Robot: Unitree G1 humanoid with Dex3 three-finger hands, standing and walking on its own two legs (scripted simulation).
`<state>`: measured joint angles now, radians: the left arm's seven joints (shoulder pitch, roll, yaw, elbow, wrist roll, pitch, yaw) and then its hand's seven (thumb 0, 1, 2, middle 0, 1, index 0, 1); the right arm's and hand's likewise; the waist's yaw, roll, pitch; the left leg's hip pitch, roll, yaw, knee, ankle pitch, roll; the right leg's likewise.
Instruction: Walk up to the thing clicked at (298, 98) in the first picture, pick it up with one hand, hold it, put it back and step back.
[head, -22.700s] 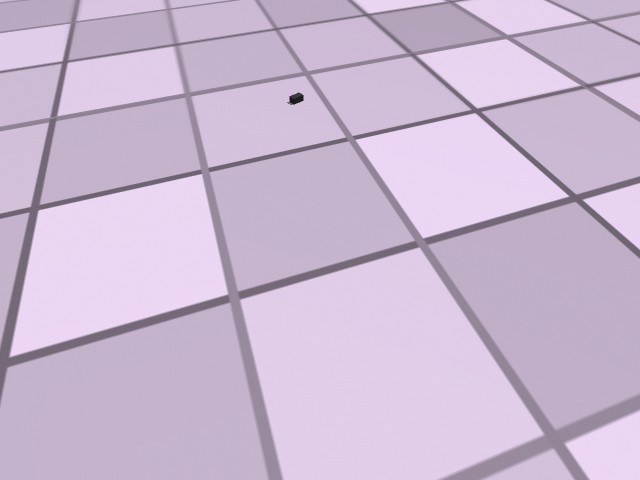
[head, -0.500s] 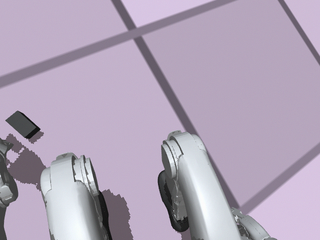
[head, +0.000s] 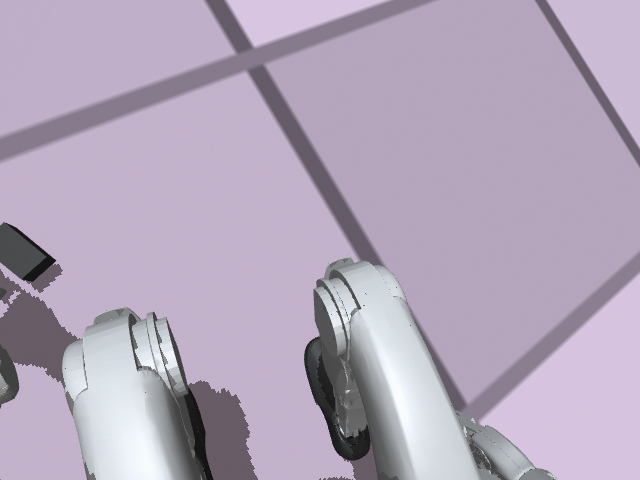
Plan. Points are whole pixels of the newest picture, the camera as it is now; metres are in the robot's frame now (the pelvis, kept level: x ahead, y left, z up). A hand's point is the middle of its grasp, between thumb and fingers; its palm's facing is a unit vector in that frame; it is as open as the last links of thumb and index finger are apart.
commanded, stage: rise first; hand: left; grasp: from above
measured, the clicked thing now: (18, 252) +0.43 +0.34 -0.29
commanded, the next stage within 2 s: approach in 1.26 s
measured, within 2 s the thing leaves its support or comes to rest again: neither
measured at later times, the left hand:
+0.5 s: hand out of the picture +0.40 +0.36 -0.19, palm faces -0.24 -0.34 -0.91, open 13.5 cm
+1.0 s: hand out of the picture +0.40 +0.37 -0.18, palm faces -0.25 -0.34 -0.91, open 13.6 cm
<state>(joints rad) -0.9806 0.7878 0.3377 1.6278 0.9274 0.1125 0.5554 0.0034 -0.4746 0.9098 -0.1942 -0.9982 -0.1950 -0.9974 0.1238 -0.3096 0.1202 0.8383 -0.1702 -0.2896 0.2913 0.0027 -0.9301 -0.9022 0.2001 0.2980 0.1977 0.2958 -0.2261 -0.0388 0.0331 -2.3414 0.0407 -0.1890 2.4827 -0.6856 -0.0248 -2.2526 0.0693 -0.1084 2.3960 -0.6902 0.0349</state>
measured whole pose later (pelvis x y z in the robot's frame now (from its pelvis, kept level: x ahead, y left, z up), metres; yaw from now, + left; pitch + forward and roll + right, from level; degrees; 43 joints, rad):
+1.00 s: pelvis +0.00 +0.00 +0.00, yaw -1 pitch +30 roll -9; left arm -0.97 0.78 0.32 1.63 0.91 0.12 0.57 0.00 -0.48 0.91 -0.18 -1.03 -0.18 -1.03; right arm 0.14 -0.32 0.13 0.85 -0.18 -0.34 0.34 0.00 -0.93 -0.90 0.20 0.30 0.20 0.30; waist -0.24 -0.04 0.04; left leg -2.34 0.04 -0.20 2.48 -0.67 -0.02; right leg -2.24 0.07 -0.12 2.38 -0.68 0.04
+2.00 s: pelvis -0.01 +0.00 +0.01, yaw -1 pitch +30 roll -9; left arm -1.05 0.79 0.32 1.74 0.91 0.17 0.59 0.01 -0.59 1.01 -0.12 -1.04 -0.10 -1.06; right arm 0.18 -0.34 0.17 0.85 -0.20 -0.34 0.36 0.00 -0.93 -0.90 0.20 0.30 0.20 0.30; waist -0.32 -0.01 0.06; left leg -2.33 0.05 -0.20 2.46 -0.67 -0.02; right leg -2.25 0.08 -0.12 2.36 -0.65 0.04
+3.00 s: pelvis -0.01 +0.00 +0.00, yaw -1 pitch +29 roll -9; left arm -1.04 0.81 0.31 1.71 0.91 0.12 0.63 0.00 -0.53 1.03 -0.18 -1.00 -0.15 -1.03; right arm 0.19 -0.34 0.18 0.85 -0.21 -0.38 0.35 0.00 -0.92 -0.90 0.20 0.30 0.20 0.30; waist -0.31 -0.06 0.09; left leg -2.32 0.04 -0.22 2.47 -0.67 -0.03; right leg -2.23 0.08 -0.13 2.36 -0.66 0.03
